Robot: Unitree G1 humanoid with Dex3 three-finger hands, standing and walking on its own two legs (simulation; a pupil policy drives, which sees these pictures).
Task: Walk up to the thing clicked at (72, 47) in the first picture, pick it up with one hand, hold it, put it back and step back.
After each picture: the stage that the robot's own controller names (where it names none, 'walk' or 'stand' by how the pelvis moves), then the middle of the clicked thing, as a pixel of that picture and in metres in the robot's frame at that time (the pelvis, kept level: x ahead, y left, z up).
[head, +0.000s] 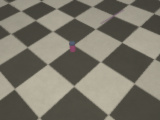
stand; (72, 46) +1.31 +0.20 -0.72
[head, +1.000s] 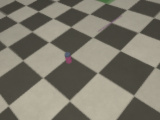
walk; (68, 57) +1.18 +0.32 -0.71
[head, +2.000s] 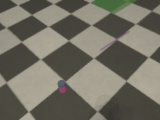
walk; (62, 86) +0.73 +0.28 -0.70
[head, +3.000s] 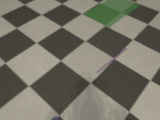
walk; out of the picture +0.42 +0.22 -0.71
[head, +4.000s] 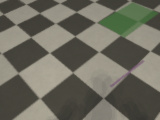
stand; out of the picture +0.31 +0.20 -0.72
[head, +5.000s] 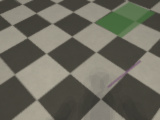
stand; out of the picture +0.30 +0.21 -0.73
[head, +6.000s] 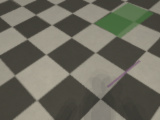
stand; out of the picture +0.31 +0.21 -0.73
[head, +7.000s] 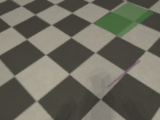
stand; out of the picture +0.30 +0.21 -0.73
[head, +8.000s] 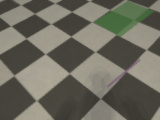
go down; out of the picture +0.29 +0.21 -0.73
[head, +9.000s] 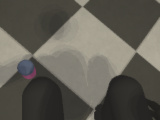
go down; (27, 69) +0.39 +0.24 -0.32
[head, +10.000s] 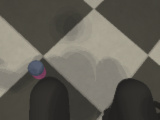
approach; (37, 70) +0.38 +0.24 -0.31
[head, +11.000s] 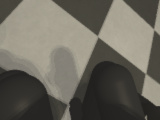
close in; out of the picture +0.36 +0.28 -0.22
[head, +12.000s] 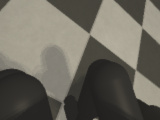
close; out of the picture +0.36 +0.28 -0.22
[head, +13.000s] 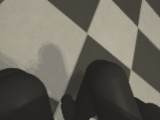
lift; out of the picture +0.35 +0.28 -0.23
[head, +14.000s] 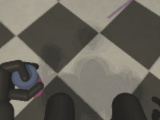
lift; (29, 82) +0.32 +0.21 -0.02
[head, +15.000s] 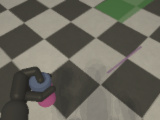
hold; (43, 90) +0.32 +0.17 +0.01
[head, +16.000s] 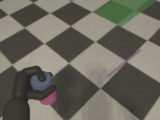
hold; (44, 88) +0.32 +0.17 +0.01
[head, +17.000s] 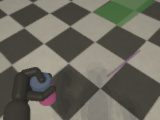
crouch; (44, 89) +0.32 +0.17 +0.00
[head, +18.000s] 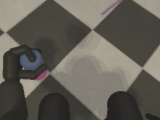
crouch; (34, 66) +0.39 +0.20 -0.09
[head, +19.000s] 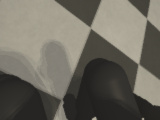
lower; out of the picture +0.38 +0.29 -0.22
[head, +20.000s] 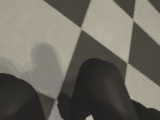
lower; out of the picture +0.39 +0.29 -0.22
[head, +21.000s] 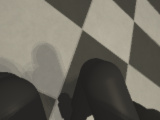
lower; out of the picture +0.39 +0.29 -0.22
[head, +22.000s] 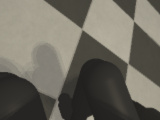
lower; out of the picture +0.38 +0.29 -0.22
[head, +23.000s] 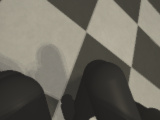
loosen; out of the picture +0.37 +0.27 -0.22
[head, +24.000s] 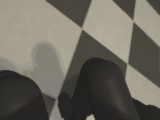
withdraw; out of the picture +0.37 +0.27 -0.22
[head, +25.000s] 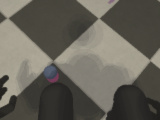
walk; (51, 74) +0.40 +0.21 -0.37
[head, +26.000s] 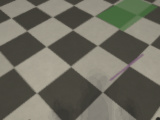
stand; out of the picture +0.32 +0.16 -0.66
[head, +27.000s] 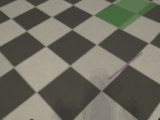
stand; out of the picture +0.33 +0.18 -0.67
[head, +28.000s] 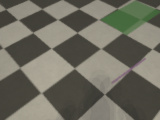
stand; out of the picture +0.34 +0.16 -0.71
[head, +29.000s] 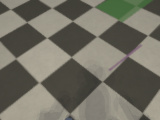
walk; out of the picture +0.37 +0.14 -0.70
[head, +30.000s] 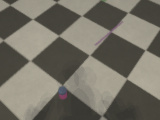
walk; (62, 93) +0.55 +0.17 -0.71
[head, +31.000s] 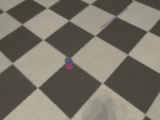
walk; (69, 63) +0.87 +0.22 -0.69
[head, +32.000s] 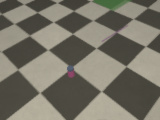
stand; (70, 71) +0.96 +0.20 -0.71
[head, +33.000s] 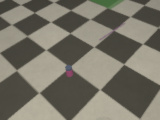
stand; (69, 70) +0.97 +0.21 -0.73
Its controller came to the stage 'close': yes
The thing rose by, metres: 0.71
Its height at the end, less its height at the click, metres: +0.00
